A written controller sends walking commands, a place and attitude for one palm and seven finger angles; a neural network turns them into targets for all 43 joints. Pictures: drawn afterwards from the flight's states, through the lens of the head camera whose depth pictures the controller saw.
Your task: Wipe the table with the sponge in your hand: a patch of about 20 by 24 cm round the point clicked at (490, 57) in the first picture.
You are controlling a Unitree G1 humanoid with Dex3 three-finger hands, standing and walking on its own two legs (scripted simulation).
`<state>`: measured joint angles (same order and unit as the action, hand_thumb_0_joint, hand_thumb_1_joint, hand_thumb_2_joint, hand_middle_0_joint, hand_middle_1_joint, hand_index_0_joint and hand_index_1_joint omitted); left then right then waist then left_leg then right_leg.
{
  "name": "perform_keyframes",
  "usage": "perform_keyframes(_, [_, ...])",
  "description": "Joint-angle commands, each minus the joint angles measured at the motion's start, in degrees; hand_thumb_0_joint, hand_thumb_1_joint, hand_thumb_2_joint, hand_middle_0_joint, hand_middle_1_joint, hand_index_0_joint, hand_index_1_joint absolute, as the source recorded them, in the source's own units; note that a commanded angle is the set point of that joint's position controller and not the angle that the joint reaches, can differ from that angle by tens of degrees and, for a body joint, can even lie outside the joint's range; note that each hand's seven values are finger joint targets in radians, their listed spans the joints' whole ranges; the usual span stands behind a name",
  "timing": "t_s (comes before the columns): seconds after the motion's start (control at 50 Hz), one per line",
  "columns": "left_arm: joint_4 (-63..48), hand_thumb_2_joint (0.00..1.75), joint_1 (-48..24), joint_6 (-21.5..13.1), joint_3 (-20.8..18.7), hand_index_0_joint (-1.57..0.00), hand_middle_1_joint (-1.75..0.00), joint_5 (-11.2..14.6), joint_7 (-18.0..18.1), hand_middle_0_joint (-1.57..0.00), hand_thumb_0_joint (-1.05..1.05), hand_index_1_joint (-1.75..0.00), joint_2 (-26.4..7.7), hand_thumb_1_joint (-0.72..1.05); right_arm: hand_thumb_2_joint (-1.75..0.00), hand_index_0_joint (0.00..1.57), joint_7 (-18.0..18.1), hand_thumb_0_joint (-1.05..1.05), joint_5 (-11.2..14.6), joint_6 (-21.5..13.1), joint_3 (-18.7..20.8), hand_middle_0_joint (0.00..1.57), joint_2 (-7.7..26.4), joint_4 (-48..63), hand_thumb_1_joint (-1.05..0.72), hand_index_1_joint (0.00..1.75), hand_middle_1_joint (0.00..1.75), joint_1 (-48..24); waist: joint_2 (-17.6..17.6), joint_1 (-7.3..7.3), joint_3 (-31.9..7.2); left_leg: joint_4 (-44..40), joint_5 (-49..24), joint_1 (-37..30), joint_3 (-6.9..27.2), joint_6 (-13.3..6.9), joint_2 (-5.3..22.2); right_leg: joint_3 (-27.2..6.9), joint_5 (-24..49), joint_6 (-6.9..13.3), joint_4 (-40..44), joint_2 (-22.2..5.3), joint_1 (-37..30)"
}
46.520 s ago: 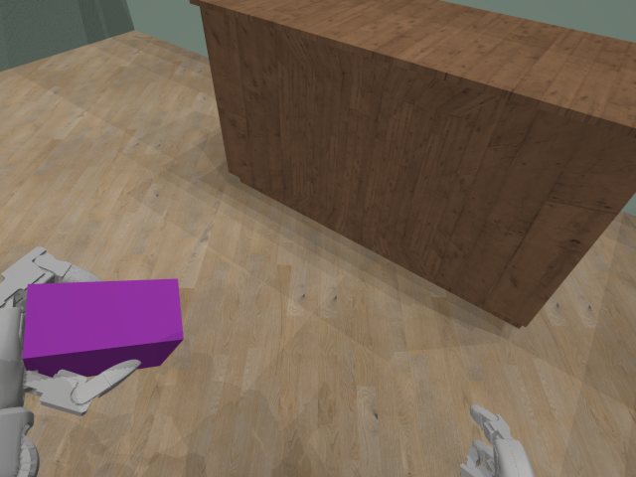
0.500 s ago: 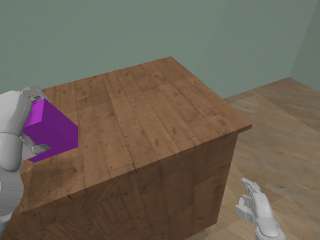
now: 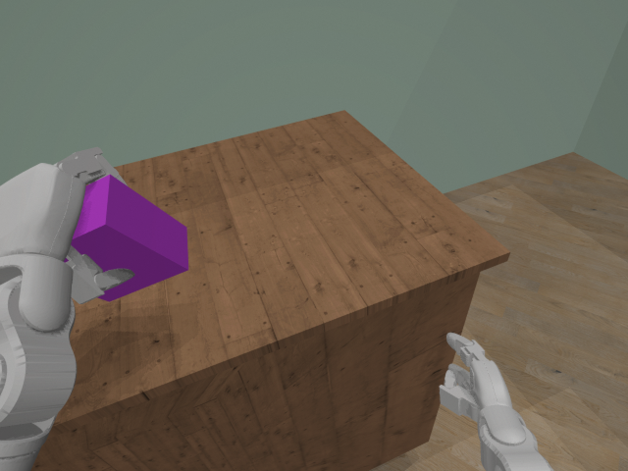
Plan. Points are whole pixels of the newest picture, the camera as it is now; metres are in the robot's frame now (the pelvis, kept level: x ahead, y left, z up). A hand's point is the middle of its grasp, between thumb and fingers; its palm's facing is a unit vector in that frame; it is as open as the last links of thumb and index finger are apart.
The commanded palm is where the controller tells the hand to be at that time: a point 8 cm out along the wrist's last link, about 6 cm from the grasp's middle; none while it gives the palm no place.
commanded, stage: bring the sponge back beside the body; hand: left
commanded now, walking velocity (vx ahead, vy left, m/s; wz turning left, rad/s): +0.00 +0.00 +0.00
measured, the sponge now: (123, 251) +0.25 +0.27 +0.21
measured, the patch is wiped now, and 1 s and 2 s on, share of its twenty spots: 1.00 1.00 1.00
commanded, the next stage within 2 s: step back with the hand held close in 1.40 s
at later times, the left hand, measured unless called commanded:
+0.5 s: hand (95, 241) +0.22 +0.26 +0.25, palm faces +0.44 -0.17 -0.88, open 10.1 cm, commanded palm +0.15 +0.26 +0.31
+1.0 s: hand (98, 255) +0.20 +0.24 +0.25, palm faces +0.45 -0.16 -0.88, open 10.1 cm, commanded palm +0.14 +0.25 +0.31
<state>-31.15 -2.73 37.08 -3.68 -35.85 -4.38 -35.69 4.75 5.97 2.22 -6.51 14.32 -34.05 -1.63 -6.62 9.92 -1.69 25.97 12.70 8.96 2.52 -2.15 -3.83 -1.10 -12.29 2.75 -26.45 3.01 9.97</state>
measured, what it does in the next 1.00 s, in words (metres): stands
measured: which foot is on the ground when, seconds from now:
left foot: down 0.00-1.00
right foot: down 0.00-1.00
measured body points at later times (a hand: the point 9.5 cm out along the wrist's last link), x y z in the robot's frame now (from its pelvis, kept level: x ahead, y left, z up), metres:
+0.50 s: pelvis +0.00 -0.02 +0.00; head -0.03 -0.08 +0.44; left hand +0.19 +0.26 +0.29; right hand +0.28 -0.20 -0.05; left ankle +0.02 +0.10 -0.74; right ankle +0.03 -0.09 -0.74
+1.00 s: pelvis -0.01 -0.03 -0.01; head -0.05 -0.09 +0.44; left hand +0.17 +0.25 +0.29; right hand +0.27 -0.21 -0.05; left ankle +0.02 +0.10 -0.74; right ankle +0.03 -0.09 -0.74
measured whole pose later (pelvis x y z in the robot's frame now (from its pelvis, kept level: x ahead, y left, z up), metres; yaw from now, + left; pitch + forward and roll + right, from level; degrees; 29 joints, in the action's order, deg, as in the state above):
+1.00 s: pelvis -0.01 -0.03 -0.01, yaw -1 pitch -5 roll +1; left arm -34.5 5.0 34.3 -7.4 -34.3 -3.5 -37.4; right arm 5.9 5.6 1.1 -4.6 16.0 -33.9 0.9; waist -7.6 9.2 -2.4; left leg 29.5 14.2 10.1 2.8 0.1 -1.6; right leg -0.6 -13.0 4.9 -29.2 5.3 11.0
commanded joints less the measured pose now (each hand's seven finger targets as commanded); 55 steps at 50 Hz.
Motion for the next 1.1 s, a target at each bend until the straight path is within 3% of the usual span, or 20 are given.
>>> perform_keyframes(0.0, [-11.11,1.30,-15.33,-0.53,-10.25,-1.20,-1.60,-2.84,3.05,-1.20,0.00,-1.60,-14.04,0.10,-0.90,0.20,-0.11,0.00,-0.32,-3.11,2.77,0.20,5.26,11.19,-0.90,0.30,0.30,-14.11,1.28,-0.47,-11.80,-4.47,-10.97,-1.21,3.61,1.27,3.06,-2.35,5.90,2.03,3.53,-1.39,-4.95])
perform_keyframes(0.26, [-13.80,1.30,-10.25,0.36,-12.64,-1.20,-1.60,-2.26,2.82,-1.20,0.00,-1.60,-16.11,0.10,-0.90,0.20,-0.29,0.00,0.24,-2.94,2.76,0.20,5.66,11.96,-0.90,0.30,0.30,-15.53,-0.07,-0.50,-10.84,-2.21,-11.25,-1.41,3.05,0.60,2.44,-6.11,6.06,1.92,4.43,-1.71,-3.43])
perform_keyframes(0.32, [-11.56,1.30,-9.80,-0.23,-12.64,-1.20,-1.60,-1.88,3.08,-1.20,0.00,-1.60,-16.08,0.10,-0.90,0.20,0.29,0.00,-0.30,-2.99,3.39,0.20,6.18,11.31,-0.90,0.30,0.30,-13.50,3.33,-0.80,-9.73,-1.45,-10.61,-0.79,2.83,0.50,2.29,-5.06,5.66,1.36,4.56,-2.34,-3.36])
perform_keyframes(0.36, [-12.64,1.30,-10.87,-0.11,-13.02,-1.20,-1.60,-2.50,3.27,-1.20,0.00,-1.60,-16.95,0.10,-0.90,0.20,0.31,0.00,0.11,-3.57,3.03,0.20,5.87,11.56,-0.90,0.30,0.30,-15.01,0.48,-0.52,-10.03,-1.68,-9.76,-1.33,2.96,0.55,2.13,-7.01,3.83,1.77,4.94,-1.86,-2.52])
perform_keyframes(0.42, [-10.43,1.30,-9.64,-0.75,-12.85,-1.20,-1.60,-1.92,3.17,-1.20,0.00,-1.60,-16.45,0.10,-0.90,0.20,0.69,0.00,-0.43,-3.50,3.50,0.20,6.11,11.26,-0.90,0.30,0.30,-13.52,4.15,-0.63,-8.90,-0.85,-8.96,-0.27,2.55,0.49,2.03,-6.26,3.46,1.13,5.13,-2.71,-2.78])
perform_keyframes(0.46, [-11.34,1.30,-11.41,-0.74,-12.59,-1.20,-1.60,-2.58,3.28,-1.20,0.00,-1.60,-16.83,0.10,-0.90,0.20,0.60,0.00,0.10,-3.88,3.10,0.20,5.83,11.38,-0.90,0.30,0.30,-14.76,0.85,-0.76,-9.10,-1.35,-7.64,-1.00,2.60,0.55,1.92,-7.68,0.48,1.39,5.83,-2.15,-1.47])
perform_keyframes(0.52, [-9.75,1.30,-8.89,-1.33,-13.07,-1.20,-1.60,-2.03,3.10,-1.20,0.00,-1.60,-16.59,0.10,-0.90,0.20,0.69,0.00,-0.52,-3.80,3.44,0.20,5.99,11.10,-0.90,0.30,0.30,-13.67,3.61,-0.58,-9.00,-0.26,-8.61,0.29,2.20,0.58,1.90,-7.07,2.82,1.00,5.27,-3.01,-2.85])
perform_keyframes(0.56, [-11.22,1.30,-8.89,-1.07,-13.58,-1.20,-1.60,-2.40,3.04,-1.20,0.00,-1.60,-17.34,0.10,-0.90,0.20,0.44,0.00,-0.18,-3.92,3.12,0.20,5.83,11.41,-0.90,0.30,0.30,-14.76,0.98,-0.53,-9.32,-0.23,-8.20,-0.35,2.15,0.60,1.86,-8.86,1.67,1.28,5.80,-2.64,-1.93])
perform_keyframes(0.6, [-10.21,1.30,-7.52,-1.60,-14.08,-1.20,-1.60,-1.84,3.07,-1.20,0.00,-1.60,-17.16,0.10,-0.90,0.20,0.46,0.00,-0.43,-3.82,3.37,0.20,5.88,11.30,-0.90,0.30,0.30,-13.69,4.55,-0.67,-9.20,0.39,-8.64,0.75,2.14,0.71,1.88,-7.62,2.65,0.71,5.21,-3.06,-2.88])
perform_keyframes(0.64, [-11.16,1.30,-7.92,-2.09,-13.85,-1.20,-1.60,-1.39,2.76,-1.20,0.00,-1.60,-16.98,0.10,-0.90,0.20,0.59,0.00,-0.53,-3.52,3.43,0.20,5.80,11.43,-0.90,0.30,0.30,-13.94,4.02,-0.69,-8.57,0.66,-7.52,0.67,1.66,0.57,1.84,-7.60,1.08,0.39,5.76,-3.53,-2.16])
perform_keyframes(0.66, [-12.02,1.30,-8.87,-1.85,-13.38,-1.20,-1.60,-1.98,2.87,-1.20,0.00,-1.60,-16.84,0.10,-0.90,0.20,0.52,0.00,-0.18,-4.10,3.04,0.20,5.53,11.79,-0.90,0.30,0.30,-15.26,0.03,-0.63,-8.14,0.08,-6.39,0.19,1.89,0.63,1.80,-9.07,-1.58,0.92,6.54,-2.95,-0.66])
perform_keyframes(0.72, [-9.41,1.30,-7.56,-2.52,-13.54,-1.20,-1.60,-1.41,2.83,-1.20,0.00,-1.60,-16.60,0.10,-0.90,0.20,0.96,0.00,-0.68,-3.88,3.38,0.20,5.77,11.49,-0.90,0.30,0.30,-13.69,5.35,-0.84,-6.49,1.01,-5.55,1.27,1.53,0.56,1.82,-8.34,-3.18,0.28,6.92,-3.57,-0.26])
perform_keyframes(0.76, [-12.67,1.30,-9.95,-2.83,-13.34,-1.20,-1.60,-2.16,2.98,-1.20,0.00,-1.60,-17.09,0.10,-0.90,0.20,0.89,0.00,-0.31,-4.52,3.19,0.20,5.49,11.98,-0.90,0.30,0.30,-15.09,-0.13,-0.78,-7.41,0.57,-4.20,0.16,1.68,0.71,1.64,-10.16,-5.93,0.88,7.42,-3.22,0.86])
perform_keyframes(0.8, [-10.70,1.30,-8.66,-3.24,-13.38,-1.20,-1.60,-1.91,3.29,-1.20,0.00,-1.60,-16.46,0.10,-0.90,0.20,1.14,0.00,-0.61,-4.63,3.52,0.20,5.52,11.67,-0.90,0.30,0.30,-13.69,3.76,-0.75,-7.15,0.57,-4.10,1.03,1.80,0.81,1.71,-8.38,-5.99,0.54,6.78,-3.37,0.18])
perform_keyframes(0.84, [-11.95,1.30,-7.73,-3.91,-14.17,-1.20,-1.60,-1.45,3.23,-1.20,0.00,-1.60,-17.24,0.10,-0.90,0.20,1.30,0.00,-0.88,-4.61,3.75,0.20,5.57,11.96,-0.90,0.30,0.30,-13.77,4.37,-0.39,-8.15,1.51,-4.41,1.17,1.44,0.68,1.68,-9.46,-5.89,0.31,6.91,-4.17,-0.76])
perform_keyframes(0.86, [-12.93,1.30,-8.41,-3.58,-13.55,-1.20,-1.60,-2.17,3.35,-1.20,0.00,-1.60,-16.77,0.10,-0.90,0.20,1.12,0.00,-0.43,-5.08,3.40,0.20,5.37,12.05,-0.90,0.30,0.30,-14.71,0.88,-0.55,-7.75,0.69,-3.87,0.07,1.67,0.68,1.63,-10.06,-6.96,0.86,7.22,-3.20,0.94])
perform_keyframes(0.92, [-11.45,1.30,-6.40,-4.17,-14.00,-1.20,-1.60,-1.00,3.56,-1.20,0.00,-1.60,-16.19,0.10,-0.90,0.20,1.20,0.00,-0.90,-4.82,3.63,0.20,5.51,11.84,-0.90,0.30,0.30,-13.38,4.74,-0.49,-6.42,1.26,-3.96,1.61,1.54,0.79,1.86,-8.96,-6.23,0.32,7.08,-3.92,0.21])
perform_keyframes(0.96, [-13.42,1.30,-7.72,-4.27,-13.87,-1.20,-1.60,-1.60,3.75,-1.20,0.00,-1.60,-16.23,0.10,-0.90,0.20,1.08,0.00,-0.44,-5.21,3.37,0.20,5.22,12.21,-0.90,0.30,0.30,-14.49,0.55,-0.54,-6.75,0.42,-2.61,0.43,1.70,0.77,1.78,-9.85,-8.17,0.81,7.46,-3.21,1.62])
perform_keyframes(1.04, [-13.03,1.30,-5.31,-4.95,-15.47,-1.20,-1.60,-0.62,4.08,-1.20,0.00,-1.60,-16.89,0.10,-0.90,0.20,1.05,0.00,-1.03,-4.66,3.92,0.20,5.61,11.96,-0.90,0.30,0.30,-13.12,4.82,-0.29,-7.67,1.36,-4.76,1.23,1.45,0.80,1.94,-8.76,-4.20,0.41,6.27,-3.89,-0.56])
perform_keyframes(1.08, [-13.68,1.30,-6.14,-4.72,-15.01,-1.20,-1.60,-0.71,4.43,-1.20,0.00,-1.60,-16.19,0.10,-0.90,0.20,0.94,0.00,-0.80,-4.94,3.68,0.20,5.49,12.24,-0.90,0.30,0.30,-13.41,1.33,-0.33,-8.08,1.02,-4.83,1.04,1.73,0.96,1.95,-8.82,-3.80,0.86,6.05,-3.51,-0.49])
